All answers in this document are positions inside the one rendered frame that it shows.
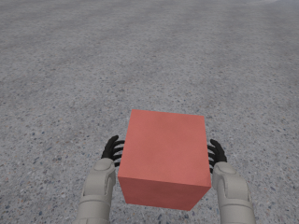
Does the left robot forearm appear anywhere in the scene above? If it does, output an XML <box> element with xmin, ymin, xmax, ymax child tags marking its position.
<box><xmin>71</xmin><ymin>158</ymin><xmax>116</xmax><ymax>224</ymax></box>

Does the robot left hand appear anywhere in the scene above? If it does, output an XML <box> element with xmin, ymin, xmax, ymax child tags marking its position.
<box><xmin>101</xmin><ymin>135</ymin><xmax>125</xmax><ymax>167</ymax></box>

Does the carton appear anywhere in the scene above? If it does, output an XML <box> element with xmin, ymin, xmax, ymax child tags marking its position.
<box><xmin>117</xmin><ymin>109</ymin><xmax>212</xmax><ymax>211</ymax></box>

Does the robot right hand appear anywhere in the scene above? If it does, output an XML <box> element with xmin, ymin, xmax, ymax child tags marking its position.
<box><xmin>207</xmin><ymin>139</ymin><xmax>227</xmax><ymax>174</ymax></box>

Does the right robot forearm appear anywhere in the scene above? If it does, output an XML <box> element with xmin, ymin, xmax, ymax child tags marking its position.
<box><xmin>211</xmin><ymin>161</ymin><xmax>257</xmax><ymax>224</ymax></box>

